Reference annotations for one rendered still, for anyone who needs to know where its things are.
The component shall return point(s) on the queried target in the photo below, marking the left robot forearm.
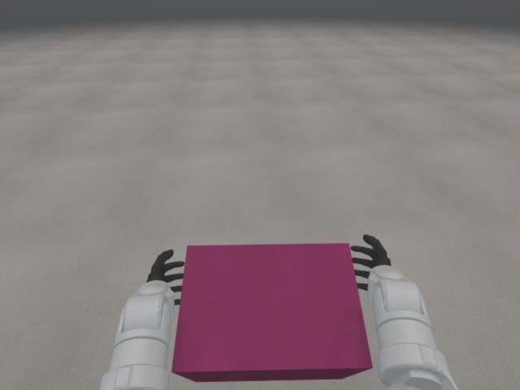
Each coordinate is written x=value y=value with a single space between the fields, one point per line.
x=139 y=359

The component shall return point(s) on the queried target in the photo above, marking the robot right hand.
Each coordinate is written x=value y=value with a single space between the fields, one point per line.
x=378 y=254

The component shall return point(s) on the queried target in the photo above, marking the robot left hand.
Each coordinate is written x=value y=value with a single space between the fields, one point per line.
x=159 y=269

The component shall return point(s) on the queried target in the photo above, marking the right robot forearm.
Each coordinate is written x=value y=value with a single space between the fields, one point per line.
x=408 y=353

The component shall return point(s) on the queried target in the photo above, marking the carton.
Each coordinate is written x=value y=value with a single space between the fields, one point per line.
x=269 y=312

